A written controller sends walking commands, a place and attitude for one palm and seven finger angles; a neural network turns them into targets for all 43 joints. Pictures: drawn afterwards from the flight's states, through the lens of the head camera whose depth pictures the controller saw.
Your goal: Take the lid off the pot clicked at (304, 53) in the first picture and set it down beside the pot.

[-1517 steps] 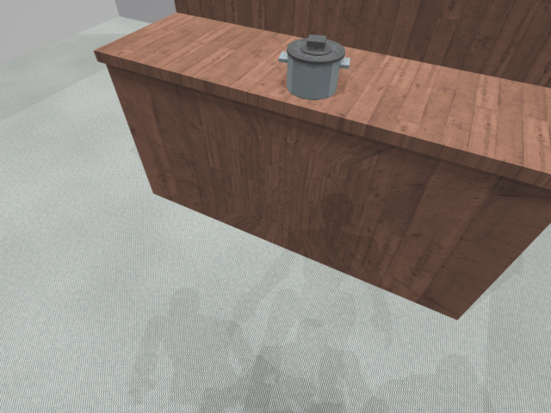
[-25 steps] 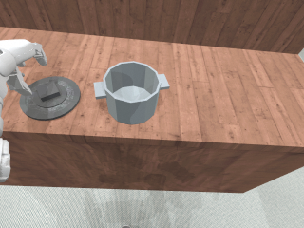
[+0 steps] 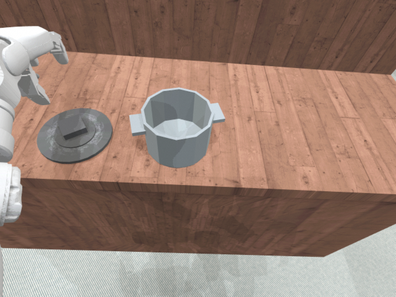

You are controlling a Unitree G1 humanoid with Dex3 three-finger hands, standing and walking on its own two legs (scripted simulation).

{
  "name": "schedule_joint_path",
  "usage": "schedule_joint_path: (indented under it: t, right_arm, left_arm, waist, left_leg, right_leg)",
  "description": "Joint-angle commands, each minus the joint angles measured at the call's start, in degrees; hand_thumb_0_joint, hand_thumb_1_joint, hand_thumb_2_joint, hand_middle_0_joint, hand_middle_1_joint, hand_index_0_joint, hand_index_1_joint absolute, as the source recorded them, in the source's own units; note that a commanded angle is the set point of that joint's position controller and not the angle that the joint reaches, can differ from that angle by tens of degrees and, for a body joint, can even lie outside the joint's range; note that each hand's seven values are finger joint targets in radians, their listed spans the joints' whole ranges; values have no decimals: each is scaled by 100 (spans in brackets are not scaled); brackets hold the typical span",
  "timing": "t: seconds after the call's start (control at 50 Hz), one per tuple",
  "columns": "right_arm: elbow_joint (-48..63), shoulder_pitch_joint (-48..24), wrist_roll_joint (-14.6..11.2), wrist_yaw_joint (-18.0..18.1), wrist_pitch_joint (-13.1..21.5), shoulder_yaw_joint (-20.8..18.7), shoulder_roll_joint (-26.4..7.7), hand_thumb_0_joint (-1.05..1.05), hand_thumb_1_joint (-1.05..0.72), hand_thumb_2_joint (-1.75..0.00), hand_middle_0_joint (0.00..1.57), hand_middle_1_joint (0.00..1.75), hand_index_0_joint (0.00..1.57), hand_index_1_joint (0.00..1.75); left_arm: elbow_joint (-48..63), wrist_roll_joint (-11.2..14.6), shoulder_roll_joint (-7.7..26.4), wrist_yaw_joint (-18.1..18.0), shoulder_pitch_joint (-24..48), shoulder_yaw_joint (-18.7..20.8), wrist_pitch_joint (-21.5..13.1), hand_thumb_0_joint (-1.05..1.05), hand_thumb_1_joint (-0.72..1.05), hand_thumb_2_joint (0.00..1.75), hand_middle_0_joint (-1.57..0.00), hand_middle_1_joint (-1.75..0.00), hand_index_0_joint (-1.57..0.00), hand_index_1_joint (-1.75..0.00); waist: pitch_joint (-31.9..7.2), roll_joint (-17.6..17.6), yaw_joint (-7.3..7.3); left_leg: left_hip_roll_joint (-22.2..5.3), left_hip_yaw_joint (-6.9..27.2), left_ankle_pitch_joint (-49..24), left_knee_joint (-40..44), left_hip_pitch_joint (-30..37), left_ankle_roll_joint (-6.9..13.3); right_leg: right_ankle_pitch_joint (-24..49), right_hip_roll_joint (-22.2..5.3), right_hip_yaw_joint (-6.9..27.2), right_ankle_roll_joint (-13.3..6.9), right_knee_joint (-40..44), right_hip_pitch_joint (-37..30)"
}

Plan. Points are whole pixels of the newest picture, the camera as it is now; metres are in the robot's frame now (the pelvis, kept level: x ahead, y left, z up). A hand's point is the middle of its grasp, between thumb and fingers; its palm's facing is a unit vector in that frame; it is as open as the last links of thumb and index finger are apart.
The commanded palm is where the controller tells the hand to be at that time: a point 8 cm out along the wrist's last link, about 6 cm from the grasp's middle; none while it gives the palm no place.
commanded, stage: raise the empty hand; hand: left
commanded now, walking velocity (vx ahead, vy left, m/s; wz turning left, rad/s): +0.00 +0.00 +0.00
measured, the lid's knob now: (72, 126) +0.49 +0.28 +0.03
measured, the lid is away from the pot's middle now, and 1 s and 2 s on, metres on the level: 0.24 0.24 0.24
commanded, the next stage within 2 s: draw the hand back to the body in 0.08 s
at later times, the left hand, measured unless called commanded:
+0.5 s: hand (34, 92) +0.44 +0.28 +0.17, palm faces -0.27 -0.05 -0.96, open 11.0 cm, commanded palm +0.42 +0.27 +0.24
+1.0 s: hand (61, 81) +0.40 +0.20 +0.23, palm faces +0.39 -0.90 -0.22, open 10.8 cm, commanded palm +0.34 +0.25 +0.23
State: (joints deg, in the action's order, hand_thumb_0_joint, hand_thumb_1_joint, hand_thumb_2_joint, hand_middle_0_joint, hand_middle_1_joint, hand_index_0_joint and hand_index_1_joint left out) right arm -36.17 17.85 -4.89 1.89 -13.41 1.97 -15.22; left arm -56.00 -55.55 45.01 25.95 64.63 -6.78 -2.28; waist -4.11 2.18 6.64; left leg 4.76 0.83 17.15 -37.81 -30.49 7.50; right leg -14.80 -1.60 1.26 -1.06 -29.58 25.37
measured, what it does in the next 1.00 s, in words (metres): shifts its weight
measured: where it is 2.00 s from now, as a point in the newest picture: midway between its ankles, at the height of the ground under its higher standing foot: outside the picture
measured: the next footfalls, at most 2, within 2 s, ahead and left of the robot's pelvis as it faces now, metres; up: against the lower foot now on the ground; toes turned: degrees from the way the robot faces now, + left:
none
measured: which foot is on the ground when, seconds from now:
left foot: down 0.00-1.00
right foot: down 0.00-1.00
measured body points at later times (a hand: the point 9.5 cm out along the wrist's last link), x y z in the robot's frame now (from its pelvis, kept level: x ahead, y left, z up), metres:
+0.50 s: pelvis -0.01 -0.02 +0.00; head +0.04 +0.00 +0.45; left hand +0.45 +0.28 +0.23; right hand +0.08 -0.28 -0.11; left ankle +0.01 +0.02 -0.72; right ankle +0.00 -0.20 -0.72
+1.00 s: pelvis +0.01 -0.06 +0.02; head +0.02 -0.05 +0.47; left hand +0.37 +0.25 +0.24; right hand +0.16 -0.29 -0.07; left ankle +0.01 +0.02 -0.72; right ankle +0.00 -0.20 -0.72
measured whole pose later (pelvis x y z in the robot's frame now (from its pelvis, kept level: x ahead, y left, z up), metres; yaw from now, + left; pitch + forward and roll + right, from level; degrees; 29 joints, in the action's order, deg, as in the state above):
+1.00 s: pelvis +0.01 -0.06 +0.02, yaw -1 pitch +0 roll -1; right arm -35.4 12.2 -2.5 2.7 1.2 5.0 -13.3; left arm -16.6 2.7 27.9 -3.7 24.9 18.6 -3.2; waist 1.1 0.0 1.2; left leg 1.8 0.8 15.1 -27.0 -11.4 2.5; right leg -13.2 0.9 2.2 0.6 -22.4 8.8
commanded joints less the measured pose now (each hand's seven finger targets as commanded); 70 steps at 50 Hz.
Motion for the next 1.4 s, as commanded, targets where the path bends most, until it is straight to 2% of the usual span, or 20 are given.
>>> schedule_joint_path:
  t: [0.0, 0.04, 0.08, 0.16, 0.32, 0.36, 0.58, 0.64, 0.66, 0.7, 0.74, 0.76, 0.82, 0.84, 0.88, 0.96, 1.02, 1.14, 1.22, 1.38]
  right_arm:
    - [461, 213, -14, 43, 105, -368, -1061, 0, -90, -90, 20, 30, 20, 30]
    - [518, 152, 8, 26, 94, -374, -1104, 0, -90, -90, 20, 30, 20, 30]
    - [502, 106, 11, 6, 75, -403, -1041, 0, -90, -90, 20, 30, 20, 30]
    - [536, 102, 33, 40, 80, -377, -1047, 0, -90, -90, 20, 30, 20, 30]
    - [778, -204, -27, -5, 25, -319, -1001, 0, -90, -90, 20, 30, 20, 30]
    - [871, -311, -5, -22, 32, -338, -1005, 0, -90, -90, 20, 30, 20, 30]
    - [983, -716, -44, -52, 10, -279, -937, 0, -90, -90, 20, 30, 20, 30]
    - [1073, -855, -9, -47, 51, -273, -985, 0, -90, -90, 20, 30, 20, 30]
    - [1429, -133, -63, 50, 569, -207, -444, 0, -90, -90, 20, 30, 20, 30]
    - [1207, -417, 26, 203, 861, -127, -725, 0, -90, -90, 20, 30, 20, 30]
    - [952, -560, 69, 268, 1009, -78, -877, 0, -90, -90, 20, 30, 20, 30]
    - [954, -660, 76, 266, 1127, -50, -854, 0, -90, -90, 20, 30, 20, 30]
    - [801, -734, 171, 254, 1442, -43, -796, 0, -90, -90, 20, 30, 20, 30]
    - [698, -723, 226, 232, 1502, -48, -873, 0, -90, -90, 20, 30, 20, 30]
    - [732, -819, 249, 191, 1626, -49, -747, 0, -90, -90, 20, 30, 20, 30]
    - [696, -918, 267, 114, 1778, -125, -774, 0, -90, -90, 20, 30, 20, 30]
    - [656, -969, 233, 124, 1777, -159, -766, 0, -90, -90, 20, 30, 20, 30]
    - [641, -1246, 200, 149, 1881, -198, -721, 0, -90, -90, 20, 30, 20, 30]
    - [567, -1299, 199, 183, 1839, -195, -695, 0, -90, -90, 20, 30, 20, 30]
    - [602, -1568, 221, 207, 1899, -201, -587, 0, -90, -90, 20, 30, 20, 30]
  left_arm:
    - [587, 51, 1142, -102, 2720, 213, 142, 0, -2, 66, -35, -85, -35, -85]
    - [945, 60, 1306, -92, 2874, 300, 102, 0, -2, 66, -35, -85, -35, -85]
    - [1205, 42, 887, -79, 3237, -24, 122, 0, -2, 66, -35, -85, -35, -85]
    - [1218, 31, 1350, -97, 3191, 324, 68, 0, -2, 66, -35, -85, -35, -85]
    - [1611, 215, 1524, -81, 2098, 616, 71, 0, -2, 66, -35, -85, -35, -85]
    - [2282, 212, 1856, -116, 2203, 858, 41, 0, -2, 66, -35, -85, -35, -85]
    - [2954, 518, 1473, -48, 1141, 764, 181, 0, -2, 66, -35, -85, -35, -85]
    - [3688, 621, 1971, -85, 931, 1201, 100, 0, -2, 66, -35, -85, -35, -85]
    - [4072, 4121, -101, -1091, 1322, 1726, -334, 0, -2, 66, -35, -85, -35, -85]
    - [3339, 4857, -92, -1982, -390, 2006, -352, 0, -2, 66, -35, -85, -35, -85]
    - [3488, 5340, 54, -2432, -338, 2261, -377, 0, -2, 66, -35, -85, -35, -85]
    - [4054, 5506, -77, -2570, 68, 2197, -442, 0, -2, 66, -35, -85, -35, -85]
    - [4559, 5699, 98, -2918, -652, 2767, -451, 0, 5, 67, -34, -81, -34, -81]
    - [4814, 5711, 531, -3017, -829, 3187, -497, 0, 8, 68, -34, -80, -34, -80]
    - [5033, 5808, -25, -3045, -1399, 2990, -487, 0, 12, 69, -33, -77, -33, -77]
    - [5545, 5938, -116, -3086, -2131, 3178, -441, 0, 21, 72, -31, -72, -31, -72]
    - [5488, 6012, -201, -3073, -2587, 3226, -314, 0, 28, 74, -30, -67, -30, -67]
    - [6331, 6073, -152, -3135, -2709, 3283, -382, 0, 42, 77, -28, -59, -28, -59]
    - [5909, 6139, -313, -3150, -3637, 3409, -278, 0, 51, 80, -26, -54, -26, -54]
    - [6618, 6224, -330, -3158, -4309, 3640, -475, 0, 69, 85, -23, -42, -23, -42]
  waist:
    - [-1874, 405, 22]
    - [-2048, 502, -51]
    - [-2114, 705, 52]
    - [-2275, 663, -2]
    - [-2011, 367, -174]
    - [-2319, 733, -222]
    - [-1868, 484, -258]
    - [-2165, 651, -389]
    - [-1843, 756, -214]
    - [-1356, 115, -405]
    - [-1055, -294, -422]
    - [-1153, -10, -419]
    - [-1196, 810, -574]
    - [-1243, 797, -652]
    - [-1173, 881, -652]
    - [-1119, 503, -688]
    - [-997, 151, -706]
    - [-1089, 402, -661]
    - [-782, -118, -761]
    - [-709, 54, -834]
  left_leg:
    - [-447, 902, -2756, 521, 2558, -692]
    - [-428, 857, -2802, 522, 2601, -693]
    - [-468, 980, -2804, 508, 2873, -699]
    - [-382, 867, -2809, 505, 2781, -670]
    - [-372, 710, -2592, 642, 2379, -556]
    - [-376, 730, -2832, 622, 2634, -569]
    - [-342, 728, -2282, 801, 2486, -478]
    - [-317, 688, -2513, 784, 2637, -478]
    - [-806, 992, -2004, 1006, 3770, -764]
    - [-981, 1198, -1257, 1380, 3566, -707]
    - [-840, 810, -776, 1474, 2926, -567]
    - [-792, 761, -819, 1564, 2919, -597]
    - [-793, 668, -1694, 1528, 3144, -731]
    - [-756, 593, -1923, 1481, 3070, -739]
    - [-739, 444, -2544, 1451, 3064, -768]
    - [-723, 232, -3031, 1379, 2990, -696]
    - [-621, 19, -2746, 1358, 2736, -587]
    - [-462, -143, -2370, 1281, 2812, -485]
    - [-389, -222, -2025, 1330, 2502, -455]
    - [-345, -246, -1748, 1366, 2606, -438]
  right_leg:
    - [373, 584, -484, -125, 178, 677]
    - [465, 539, -465, -161, 161, 533]
    - [330, 557, -452, -134, 184, 784]
    - [480, 559, -422, -163, 203, 513]
    - [542, 519, -451, -150, 219, 36]
    - [628, 499, -406, -168, 236, -81]
    - [455, 469, -489, -161, 356, -196]
    - [676, 412, -452, -198, 359, -516]
    - [351, 365, -543, -303, 459, -23]
    - [12, 347, -336, -271, 612, -219]
    - [372, 310, -260, -232, 707, -714]
    - [444, 332, -255, -221, 713, -860]
    - [720, 336, -281, -225, 731, -1181]
    - [930, 314, -280, -243, 774, -1419]
    - [1232, 328, -311, -194, 738, -1581]
    - [1702, 352, -308, -149, 750, -1843]
    - [1966, 341, -274, -108, 756, -2054]
    - [2290, 237, -183, -61, 761, -2194]
    - [2518, 201, -148, 37, 781, -2261]
    - [2451, 104, -64, 98, 882, -2338]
